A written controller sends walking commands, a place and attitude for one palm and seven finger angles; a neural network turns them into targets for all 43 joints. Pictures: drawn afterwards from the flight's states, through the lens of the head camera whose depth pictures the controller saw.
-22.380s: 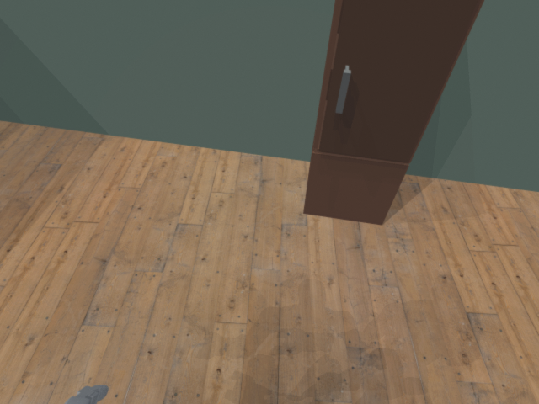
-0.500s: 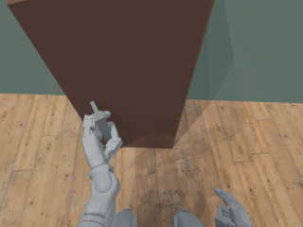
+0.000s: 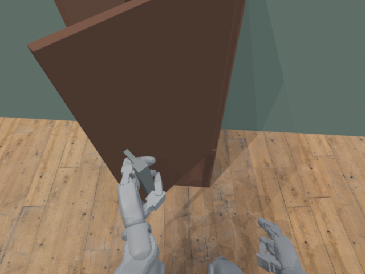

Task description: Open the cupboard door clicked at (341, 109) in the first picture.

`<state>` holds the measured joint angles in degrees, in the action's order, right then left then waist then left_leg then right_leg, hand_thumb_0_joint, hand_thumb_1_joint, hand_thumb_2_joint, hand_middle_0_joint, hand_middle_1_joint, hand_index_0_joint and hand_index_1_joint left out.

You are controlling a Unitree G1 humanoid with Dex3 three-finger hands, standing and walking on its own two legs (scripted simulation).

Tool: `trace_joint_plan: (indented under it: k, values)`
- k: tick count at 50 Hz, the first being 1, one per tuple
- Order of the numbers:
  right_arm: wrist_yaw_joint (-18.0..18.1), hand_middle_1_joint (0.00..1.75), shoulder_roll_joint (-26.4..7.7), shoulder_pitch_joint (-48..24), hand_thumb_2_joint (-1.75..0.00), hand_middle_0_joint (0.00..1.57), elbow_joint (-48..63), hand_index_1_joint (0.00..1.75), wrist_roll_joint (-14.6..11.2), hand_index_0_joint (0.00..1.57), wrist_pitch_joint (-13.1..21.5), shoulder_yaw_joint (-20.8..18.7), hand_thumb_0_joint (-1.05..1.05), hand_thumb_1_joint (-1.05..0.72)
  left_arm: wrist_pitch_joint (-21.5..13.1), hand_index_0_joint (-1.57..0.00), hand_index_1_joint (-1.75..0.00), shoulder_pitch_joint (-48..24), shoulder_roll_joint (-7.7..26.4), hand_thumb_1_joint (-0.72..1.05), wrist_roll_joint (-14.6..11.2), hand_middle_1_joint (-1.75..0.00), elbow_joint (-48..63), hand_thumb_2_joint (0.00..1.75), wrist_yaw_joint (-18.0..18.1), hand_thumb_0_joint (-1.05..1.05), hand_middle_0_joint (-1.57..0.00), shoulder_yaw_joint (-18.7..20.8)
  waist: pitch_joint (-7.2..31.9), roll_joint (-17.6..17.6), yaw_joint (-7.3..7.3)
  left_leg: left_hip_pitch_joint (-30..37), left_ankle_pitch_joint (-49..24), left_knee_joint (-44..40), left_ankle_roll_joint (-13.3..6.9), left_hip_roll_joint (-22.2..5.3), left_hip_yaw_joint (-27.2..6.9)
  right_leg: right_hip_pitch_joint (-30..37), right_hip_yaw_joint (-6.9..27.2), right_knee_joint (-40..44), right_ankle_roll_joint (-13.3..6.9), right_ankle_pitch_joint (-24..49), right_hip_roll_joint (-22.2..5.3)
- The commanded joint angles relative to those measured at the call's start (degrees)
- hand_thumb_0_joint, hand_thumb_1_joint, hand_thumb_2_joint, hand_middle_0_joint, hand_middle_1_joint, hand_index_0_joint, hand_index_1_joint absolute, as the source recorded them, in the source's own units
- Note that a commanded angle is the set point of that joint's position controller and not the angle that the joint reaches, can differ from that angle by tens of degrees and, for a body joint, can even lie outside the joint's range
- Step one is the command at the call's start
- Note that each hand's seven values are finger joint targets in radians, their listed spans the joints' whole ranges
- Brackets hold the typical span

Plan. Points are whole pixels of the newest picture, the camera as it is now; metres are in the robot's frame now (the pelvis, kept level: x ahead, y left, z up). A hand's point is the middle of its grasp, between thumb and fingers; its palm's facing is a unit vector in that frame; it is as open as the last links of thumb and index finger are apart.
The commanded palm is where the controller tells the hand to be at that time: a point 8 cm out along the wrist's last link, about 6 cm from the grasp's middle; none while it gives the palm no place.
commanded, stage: open thumb and fingers to let go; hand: left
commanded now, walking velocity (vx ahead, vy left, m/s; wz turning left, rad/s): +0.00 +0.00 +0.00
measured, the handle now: (140, 174) +0.32 +0.11 +0.02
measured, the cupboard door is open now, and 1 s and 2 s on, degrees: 49 51 51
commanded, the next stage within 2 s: slide the hand sideways off the handle in 0.70 s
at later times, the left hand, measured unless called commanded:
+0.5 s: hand (158, 189) +0.29 +0.07 +0.03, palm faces +0.34 -0.94 -0.04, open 13.7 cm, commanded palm +0.24 +0.11 +0.03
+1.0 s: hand (152, 209) +0.25 +0.07 +0.03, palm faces -0.20 -0.98 -0.07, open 16.0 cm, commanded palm +0.23 +0.12 +0.03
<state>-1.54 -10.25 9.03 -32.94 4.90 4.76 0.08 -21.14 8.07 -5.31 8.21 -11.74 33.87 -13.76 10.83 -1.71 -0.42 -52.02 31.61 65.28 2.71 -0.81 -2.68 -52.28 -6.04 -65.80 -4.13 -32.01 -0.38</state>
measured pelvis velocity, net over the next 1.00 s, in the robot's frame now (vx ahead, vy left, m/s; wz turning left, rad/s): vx -0.02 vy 0.03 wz -0.01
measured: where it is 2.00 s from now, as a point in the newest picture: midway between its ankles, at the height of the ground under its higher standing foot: outside the picture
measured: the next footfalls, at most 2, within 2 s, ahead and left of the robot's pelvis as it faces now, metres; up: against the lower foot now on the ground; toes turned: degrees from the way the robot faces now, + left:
none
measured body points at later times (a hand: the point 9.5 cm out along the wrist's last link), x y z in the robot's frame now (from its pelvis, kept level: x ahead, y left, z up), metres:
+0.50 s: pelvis -0.02 +0.00 +0.00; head +0.06 -0.02 +0.44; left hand +0.27 +0.12 +0.03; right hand +0.15 -0.22 -0.12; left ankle +0.00 +0.15 -0.65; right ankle +0.00 -0.07 -0.65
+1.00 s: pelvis -0.02 +0.03 -0.01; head +0.05 +0.02 +0.44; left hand +0.25 +0.13 +0.03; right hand +0.16 -0.19 -0.11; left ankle +0.00 +0.15 -0.65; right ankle +0.00 -0.07 -0.65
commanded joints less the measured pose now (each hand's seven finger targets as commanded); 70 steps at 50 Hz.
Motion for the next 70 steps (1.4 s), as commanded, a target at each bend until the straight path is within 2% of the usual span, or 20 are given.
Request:
trace_joint_plan:
  k: [1, 14, 21, 25, 28, 31, 34, 40, 41, 42, 43, 45, 47, 49, 51, 53, 56, 60, 67, 70]
  values:
    - [0.64, 0.30, -3.83, -0.96, -0.90, 0.20, 7.83, 0.30, -0.41, 0.20, 2.87, -1.61, 0.00, -0.90, -3.72, -0.36, -1.30, -7.09, -4.84, 0.41, 0.17, -1.30, 11.38, 0.69, -0.22, 0.00, -0.36, 0.56, 16.87, 7.00, -0.96, 3.86, -15.30, -4.57, -2.14, 2.64, 1.62, 17.56, 8.31, 12.38, 4.15, 27.85, -2.18]
    - [0.94, 0.30, -4.37, -0.59, -0.90, 0.20, 7.32, 0.30, -0.37, 0.20, 3.35, -2.02, 0.00, -0.90, -5.02, -0.30, -1.20, -11.87, -4.07, -0.50, 0.08, -1.20, 9.76, 0.30, -1.05, 0.00, -0.30, 0.67, 15.37, 8.56, -1.58, 1.04, -11.56, -3.77, -2.47, 2.51, 1.49, 16.13, 10.65, 13.86, 4.50, 20.31, -3.17]
    - [1.29, 0.30, -4.83, -0.89, -0.90, 0.20, 7.20, 0.30, -0.46, 0.20, 3.33, -2.14, 0.00, -0.90, -4.77, -0.26, -0.95, -16.61, -2.89, -0.50, 0.09, -0.95, 7.58, 0.30, -0.15, 0.00, -0.26, 2.10, 14.45, 7.51, -1.61, 1.22, -9.80, -3.98, -2.79, 2.49, 1.73, 13.64, 10.08, 14.49, 3.85, 13.61, -2.60]
    - [1.14, 0.30, -4.65, 0.00, -0.90, 0.20, 7.21, 0.30, -0.31, 0.20, 3.04, -2.13, 0.00, -0.90, -4.59, -0.22, -0.75, -14.86, -3.68, -0.50, -0.06, -0.75, 8.09, 0.30, 0.18, 0.00, -0.22, 1.79, 17.00, 6.57, -1.30, 3.39, -12.77, -4.65, -2.73, 2.40, 2.00, 14.91, 8.24, 12.80, 3.67, 19.26, -2.00]
    - [1.18, 0.30, -4.72, -0.14, -0.90, 0.20, 7.32, 0.30, -0.38, 0.20, 2.91, -2.13, 0.00, -0.90, -4.34, -0.20, -0.60, -14.98, -3.98, -0.50, -0.57, -0.60, 7.66, 0.30, 0.20, 0.00, -0.20, 1.92, 15.76, 7.74, -1.36, 3.71, -12.74, -5.21, -2.75, 2.35, 1.88, 14.29, 7.15, 12.67, 3.61, 18.85, -1.57]
    - [0.94, 0.30, -4.72, -0.49, -0.90, 0.20, 7.99, 0.30, -0.39, 0.20, 2.84, -2.01, 0.00, -0.90, -4.08, -0.18, -0.45, -13.67, -4.86, -0.50, 0.03, -0.45, 8.22, 0.30, 0.71, 0.00, -0.18, 1.20, 15.90, 4.42, -0.34, 5.40, -14.37, -6.04, -2.72, 2.39, 1.83, 13.05, 5.27, 11.49, 2.63, 18.72, -0.69]
    - [0.76, 0.30, -4.63, -0.77, -0.90, 0.20, 7.75, 0.30, -0.28, 0.20, 2.70, -1.66, 0.00, -0.90, -3.86, -0.15, -0.30, -15.12, -5.58, -0.50, -0.04, -0.30, 7.36, 0.30, 1.14, 0.00, -0.15, 0.88, 13.99, 5.04, -1.01, 5.47, -13.46, -6.26, -2.68, 2.23, 1.67, 11.36, 4.65, 11.50, 2.67, 16.90, -0.41]
    - [0.24, 0.30, -4.53, -1.22, -0.90, 0.20, 7.92, 0.30, -0.16, 0.20, 2.85, -1.61, 0.00, -0.90, -3.48, -0.15, -0.30, -15.07, -7.12, -0.50, 0.37, -0.30, 7.76, 0.30, 1.89, 0.00, -0.15, 0.01, 15.48, 4.48, -0.51, 6.82, -14.59, -6.36, -2.53, 2.11, 1.45, 10.31, 3.29, 10.27, 2.27, 16.90, 0.15]
    - [0.00, 0.30, -7.20, 1.88, -0.90, 0.20, 7.39, 0.30, -0.52, 0.20, 2.50, -1.70, 0.00, -0.90, -5.62, -0.15, -0.30, -15.51, -0.09, -0.50, 6.34, -0.30, 9.61, 0.30, -9.99, 0.00, -0.15, -11.41, 11.96, 5.85, -6.04, 7.04, -15.02, -4.43, -3.78, 1.98, 1.52, 7.79, 4.49, 9.12, 2.32, 20.52, -0.53]
    - [0.16, 0.30, -6.89, 1.98, -0.90, 0.20, 9.00, 0.30, -1.07, 0.20, 2.16, -2.32, 0.00, -0.90, -8.08, -0.15, -0.30, -17.03, 4.66, -0.50, 3.78, -0.30, 14.42, 0.30, -16.61, 0.00, -0.15, -6.11, 17.61, 2.84, -3.13, 7.44, -15.70, -4.23, -3.93, 2.29, 1.68, 10.73, 5.23, 8.26, 1.77, 22.02, -0.97]
    - [0.57, 0.30, -7.02, 1.88, -0.90, 0.20, 9.54, 0.30, -1.25, 0.20, 1.71, -2.31, 0.00, -0.90, -9.04, -0.15, -0.30, -15.49, 6.58, -0.50, 2.81, -0.30, 14.39, 0.30, -20.82, 0.00, -0.15, -5.49, 19.24, 2.78, -2.35, 8.03, -16.55, -4.31, -4.12, 2.38, 1.70, 12.66, 5.85, 7.84, 1.62, 23.99, -0.99]
    - [0.89, 0.30, -6.90, 1.41, -0.90, 0.20, 11.22, 0.30, -2.23, 0.20, 1.94, -1.95, 0.00, -0.90, -9.71, -0.15, -0.30, -13.46, 5.64, -0.50, -0.77, -0.30, 15.56, 0.30, -28.47, 0.00, -0.15, -7.12, 16.92, 3.29, -3.09, 7.32, -14.88, -4.24, -4.25, 2.35, 1.49, 12.08, 5.98, 8.20, 1.83, 22.52, -0.98]
    - [1.23, 0.30, -6.86, 0.50, -0.90, 0.20, 12.99, 0.30, -3.60, 0.20, 2.27, -1.46, 0.00, -0.90, -8.82, -0.15, -0.30, -12.25, 3.13, -0.50, -7.18, -0.30, 15.90, 0.30, -32.93, 0.00, -0.15, -6.47, 14.16, 2.58, -2.62, 7.66, -12.28, -5.41, -4.11, 2.37, 0.98, 10.68, 5.21, 9.33, 1.67, 17.47, -0.44]
    - [1.60, 0.30, -7.10, 0.06, -0.90, 0.20, 14.05, 0.30, -4.47, 0.20, 2.62, -1.38, 0.00, -0.90, -7.09, -0.15, -0.30, -8.70, 1.30, -0.50, -12.17, -0.30, 15.94, 0.30, -33.46, 0.00, -0.15, -4.17, 12.45, 5.26, -1.89, 7.59, -11.02, -6.66, -3.93, 2.26, 0.58, 10.48, 4.01, 10.32, 1.90, 14.21, 0.04]
    - [1.47, 0.30, -7.57, -0.45, -0.90, 0.20, 15.31, 0.30, -4.71, 0.20, 2.60, -1.33, 0.00, -0.90, -5.49, -0.15, -0.30, -4.15, 1.61, -0.50, -13.76, -0.30, 16.16, 0.30, -31.76, 0.00, -0.15, -1.72, 12.25, 6.86, -0.55, 7.24, -11.36, -7.46, -3.74, 2.25, 0.17, 10.27, 3.03, 9.76, 1.86, 13.01, 0.29]
    - [1.09, 0.30, -7.65, 0.36, -0.90, 0.20, 15.60, 0.30, -4.41, 0.20, 2.21, -1.62, 0.00, -0.90, -5.08, -0.15, -0.30, -2.64, 3.03, -0.50, -12.05, -0.30, 17.75, 0.30, -29.19, 0.00, -0.15, -0.36, 12.24, 6.63, -0.18, 6.72, -12.76, -7.01, -3.48, 2.20, 0.21, 9.38, 2.83, 8.12, 1.91, 14.30, 0.10]
    - [0.09, 0.30, -7.44, 1.29, -0.90, 0.20, 16.38, 0.30, -3.81, 0.20, 1.68, -1.99, 0.00, -0.90, -5.75, -0.15, -0.30, -0.43, 4.12, -0.50, -6.11, -0.30, 19.96, 0.30, -25.92, 0.00, -0.15, -2.06, 12.11, 4.67, -0.34, 6.46, -14.59, -5.72, -3.30, 1.84, -0.25, 5.78, 2.74, 5.30, 1.61, 14.53, 0.00]
    - [-0.55, 0.30, -7.15, 1.30, -0.90, 0.20, 17.52, 0.30, -3.40, 0.20, 0.73, -1.94, 0.00, -0.90, -6.19, -0.15, -0.30, 1.70, 4.92, -0.50, -2.68, -0.30, 22.86, 0.30, -24.44, 0.00, -0.15, -3.25, 11.56, 1.98, -0.27, 5.63, -11.61, -5.18, -2.97, 1.89, 0.00, 3.82, 3.11, 4.84, 1.29, 11.61, -0.08]
    - [0.54, 0.30, -7.02, 1.31, -0.90, 0.20, 19.43, 0.30, -3.97, 0.20, 0.20, -1.54, 0.00, -0.90, -4.83, -0.15, -0.30, 5.91, 5.90, -0.50, -5.50, -0.30, 29.66, 0.30, -26.11, 0.00, -0.15, -2.73, 13.03, 0.87, -0.14, 7.17, -12.58, -5.46, -2.91, 1.90, -0.43, 5.21, 2.78, 4.93, 1.41, 12.62, 0.40]
    - [0.79, 0.30, -7.06, 2.05, -0.90, 0.20, 19.68, 0.30, -4.13, 0.20, 0.69, -1.48, 0.00, -0.90, -4.57, -0.15, -0.30, 10.03, 5.06, -0.50, -6.76, -0.30, 30.70, 0.30, -27.48, 0.00, -0.15, -3.81, 12.92, 3.71, -0.64, 6.72, -13.11, -5.18, -3.15, 1.82, -0.64, 6.00, 2.49, 5.26, 1.65, 13.64, 0.57]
